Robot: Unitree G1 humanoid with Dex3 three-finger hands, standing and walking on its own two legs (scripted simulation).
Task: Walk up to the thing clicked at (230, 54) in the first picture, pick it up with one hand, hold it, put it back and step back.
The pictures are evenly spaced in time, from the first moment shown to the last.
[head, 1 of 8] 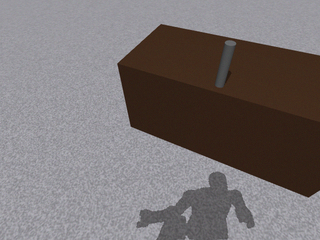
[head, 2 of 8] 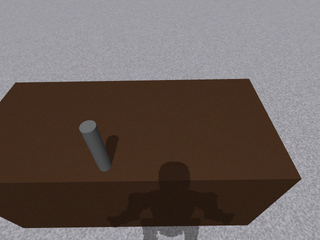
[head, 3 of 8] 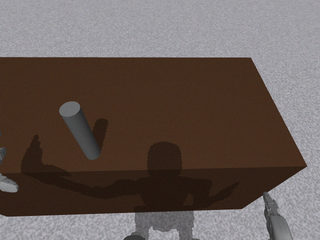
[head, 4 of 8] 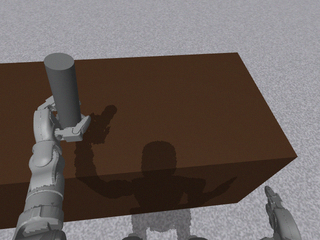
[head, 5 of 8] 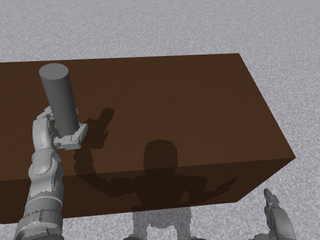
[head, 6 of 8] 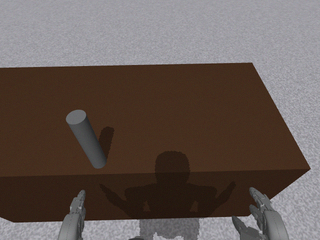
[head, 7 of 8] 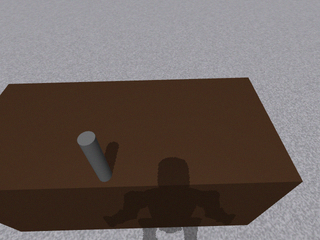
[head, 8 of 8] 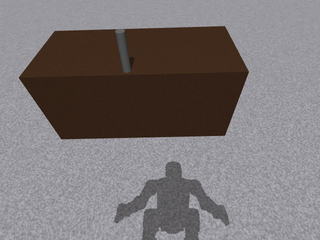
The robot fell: no
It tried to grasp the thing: yes
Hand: left
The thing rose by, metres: 0.28
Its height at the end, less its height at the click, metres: +0.00
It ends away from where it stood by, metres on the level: 0.02
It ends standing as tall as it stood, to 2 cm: yes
